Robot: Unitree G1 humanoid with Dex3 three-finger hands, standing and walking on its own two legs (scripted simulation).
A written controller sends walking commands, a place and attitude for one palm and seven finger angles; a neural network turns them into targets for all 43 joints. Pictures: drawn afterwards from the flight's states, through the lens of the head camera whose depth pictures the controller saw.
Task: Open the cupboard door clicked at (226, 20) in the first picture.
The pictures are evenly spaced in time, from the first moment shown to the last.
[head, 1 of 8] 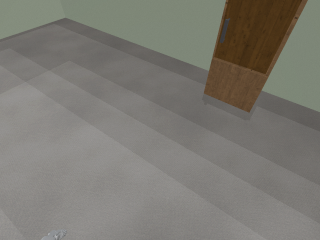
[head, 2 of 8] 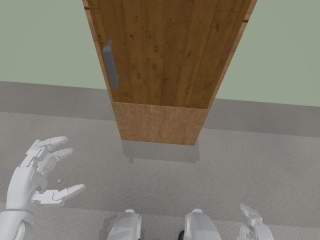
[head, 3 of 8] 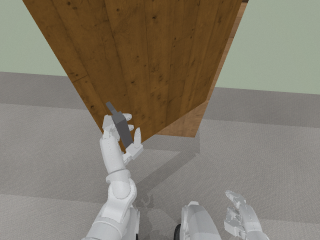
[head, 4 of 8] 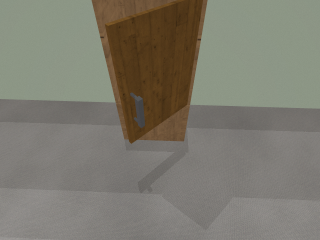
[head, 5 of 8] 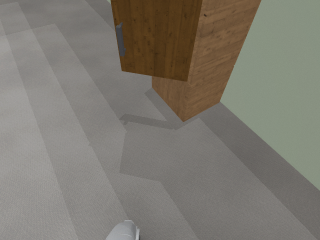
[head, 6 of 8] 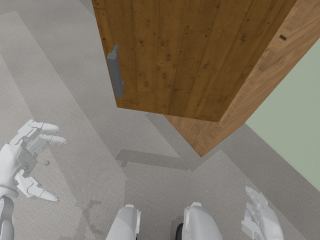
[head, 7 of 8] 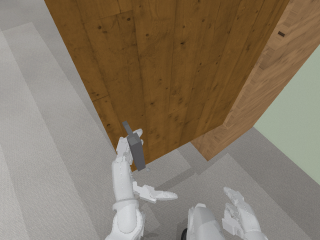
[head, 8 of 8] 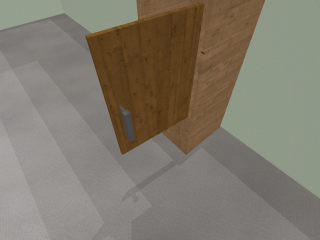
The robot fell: no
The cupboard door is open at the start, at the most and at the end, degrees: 0 85 85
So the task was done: yes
